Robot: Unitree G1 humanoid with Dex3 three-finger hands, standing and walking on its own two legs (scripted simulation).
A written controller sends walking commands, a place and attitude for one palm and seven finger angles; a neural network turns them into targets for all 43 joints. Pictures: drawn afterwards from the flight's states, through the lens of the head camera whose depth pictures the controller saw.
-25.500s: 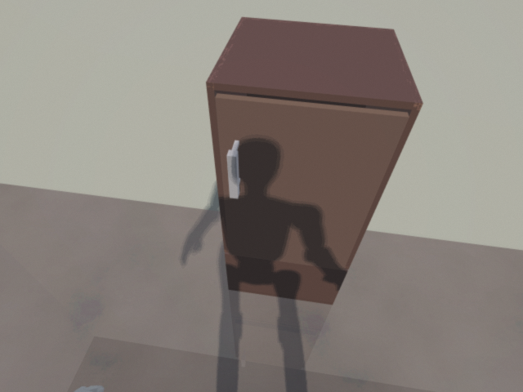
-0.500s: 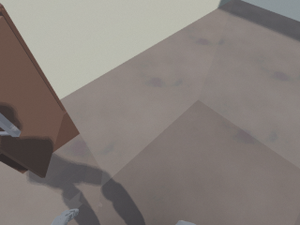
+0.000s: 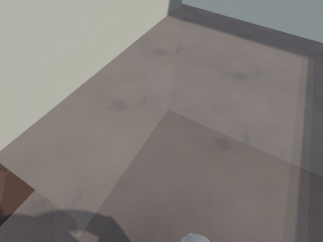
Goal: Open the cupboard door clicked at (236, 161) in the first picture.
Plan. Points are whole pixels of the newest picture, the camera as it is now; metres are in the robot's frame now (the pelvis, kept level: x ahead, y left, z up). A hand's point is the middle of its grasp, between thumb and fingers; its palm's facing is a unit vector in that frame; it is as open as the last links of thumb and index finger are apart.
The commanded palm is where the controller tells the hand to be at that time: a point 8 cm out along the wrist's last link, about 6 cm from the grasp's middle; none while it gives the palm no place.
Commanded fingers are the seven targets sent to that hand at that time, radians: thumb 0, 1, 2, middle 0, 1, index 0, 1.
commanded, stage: walk to a spot facing it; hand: left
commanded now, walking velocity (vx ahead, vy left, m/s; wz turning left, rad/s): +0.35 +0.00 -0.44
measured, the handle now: out of the picture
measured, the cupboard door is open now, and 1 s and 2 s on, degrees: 47 47 47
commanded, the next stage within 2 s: turn to face it in 1.20 s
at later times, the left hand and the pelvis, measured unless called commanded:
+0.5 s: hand (135, 187) +0.29 +0.10 -0.16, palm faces -0.14 -0.97 -0.19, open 7.2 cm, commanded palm none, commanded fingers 0.00 0.90 0.90 -0.20 -0.30 -0.20 -0.30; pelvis +0.20 -0.07 +0.00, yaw -10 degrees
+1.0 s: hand (165, 138) +0.49 +0.02 -0.16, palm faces -0.12 -0.97 -0.21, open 7.3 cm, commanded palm none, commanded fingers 0.00 0.90 0.90 -0.20 -0.30 -0.20 -0.30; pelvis +0.41 -0.16 +0.00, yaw -10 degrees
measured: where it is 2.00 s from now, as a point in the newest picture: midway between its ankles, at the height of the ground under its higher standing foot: (195, 163)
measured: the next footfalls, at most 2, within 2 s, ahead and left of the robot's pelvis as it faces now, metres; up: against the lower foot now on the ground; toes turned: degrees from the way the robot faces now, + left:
right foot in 0.22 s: +0.20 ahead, -0.16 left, +0.00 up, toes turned -13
left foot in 0.56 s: +0.37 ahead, +0.04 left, +0.00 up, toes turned -3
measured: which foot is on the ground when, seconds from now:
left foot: down 0.00-0.22, up 0.24-0.54, down 0.56-0.84, up 0.86-1.00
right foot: up 0.00-0.20, down 0.22-0.56, up 0.58-0.84, down 0.86-1.00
